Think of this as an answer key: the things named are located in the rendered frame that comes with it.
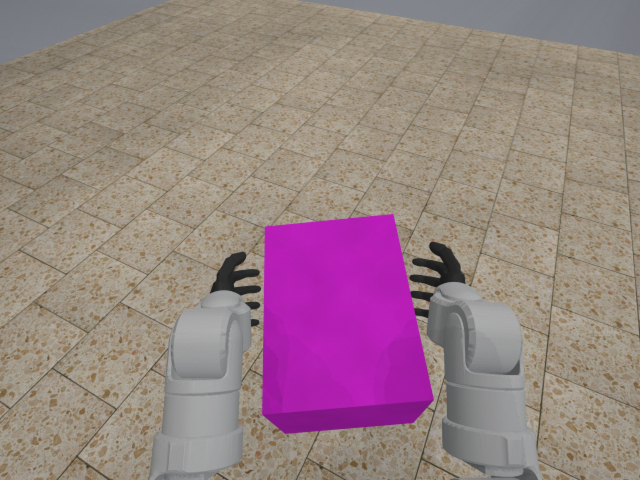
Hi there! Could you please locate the right robot hand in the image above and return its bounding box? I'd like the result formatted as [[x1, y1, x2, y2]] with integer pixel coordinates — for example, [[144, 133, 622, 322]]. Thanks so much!
[[409, 242, 466, 318]]

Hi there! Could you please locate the robot left forearm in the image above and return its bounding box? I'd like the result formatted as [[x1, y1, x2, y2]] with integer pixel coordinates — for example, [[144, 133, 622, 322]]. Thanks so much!
[[148, 290, 252, 480]]

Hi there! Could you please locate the robot right forearm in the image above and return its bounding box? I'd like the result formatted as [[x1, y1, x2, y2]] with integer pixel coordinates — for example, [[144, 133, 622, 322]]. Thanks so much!
[[426, 282, 542, 480]]

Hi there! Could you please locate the left robot hand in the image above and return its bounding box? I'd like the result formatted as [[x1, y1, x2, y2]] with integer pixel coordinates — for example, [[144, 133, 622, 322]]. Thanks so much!
[[210, 252, 261, 327]]

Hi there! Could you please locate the carton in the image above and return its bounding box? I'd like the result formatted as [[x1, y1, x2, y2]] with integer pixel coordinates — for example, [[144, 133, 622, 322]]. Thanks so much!
[[262, 214, 434, 434]]

